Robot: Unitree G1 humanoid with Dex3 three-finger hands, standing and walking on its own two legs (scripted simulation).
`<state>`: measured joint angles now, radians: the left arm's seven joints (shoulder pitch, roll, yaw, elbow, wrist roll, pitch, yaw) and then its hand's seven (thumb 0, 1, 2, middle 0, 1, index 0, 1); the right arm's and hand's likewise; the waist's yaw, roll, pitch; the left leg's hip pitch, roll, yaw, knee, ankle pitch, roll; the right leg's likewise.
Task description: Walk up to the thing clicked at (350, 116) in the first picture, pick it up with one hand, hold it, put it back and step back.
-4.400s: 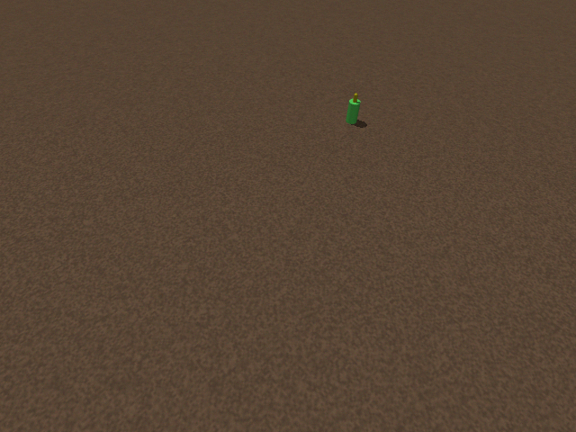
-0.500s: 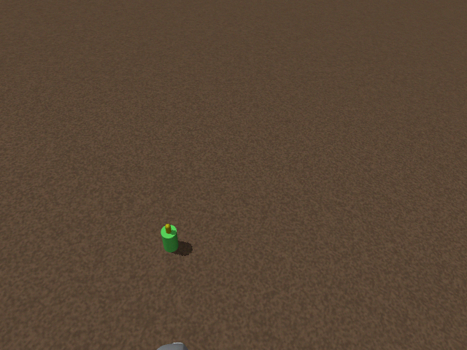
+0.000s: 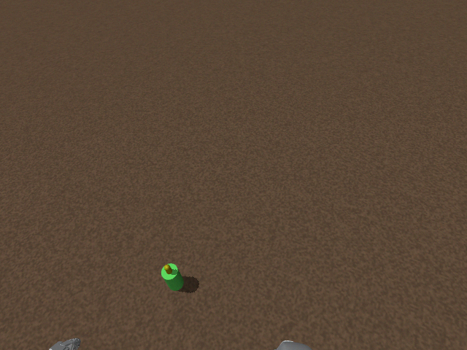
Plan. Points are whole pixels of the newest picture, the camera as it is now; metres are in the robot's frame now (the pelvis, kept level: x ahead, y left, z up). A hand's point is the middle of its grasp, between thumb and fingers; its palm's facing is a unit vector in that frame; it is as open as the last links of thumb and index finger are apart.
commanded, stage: walk up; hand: left
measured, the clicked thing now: (171, 275) +0.49 +0.28 -0.66
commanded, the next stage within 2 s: stand in 1.90 s
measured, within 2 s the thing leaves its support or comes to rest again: neither
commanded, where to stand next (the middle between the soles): +0.20 +0.02 m, yaw +1 degrees
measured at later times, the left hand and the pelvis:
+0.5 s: hand out of the picture +0.16 +0.30 -0.16, palm faces -0.03 -0.95 -0.31, open 7.4 cm; pelvis +0.11 +0.04 +0.01, yaw +1 degrees
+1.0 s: hand (100, 308) +0.22 +0.28 -0.13, palm faces -0.03 -0.93 -0.37, open 7.4 cm; pelvis +0.14 +0.02 +0.01, yaw +0 degrees
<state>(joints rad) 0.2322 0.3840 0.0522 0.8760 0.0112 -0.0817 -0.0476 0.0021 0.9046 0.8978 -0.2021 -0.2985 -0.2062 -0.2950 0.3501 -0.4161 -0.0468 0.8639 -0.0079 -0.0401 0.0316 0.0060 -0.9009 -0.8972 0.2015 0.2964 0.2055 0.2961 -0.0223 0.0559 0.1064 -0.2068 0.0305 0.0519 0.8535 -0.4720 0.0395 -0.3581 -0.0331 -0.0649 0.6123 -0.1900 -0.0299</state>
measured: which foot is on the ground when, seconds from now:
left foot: up 0.00-0.34, down 0.36-1.00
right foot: down 0.00-0.38, up 0.40-0.74, down 0.76-1.00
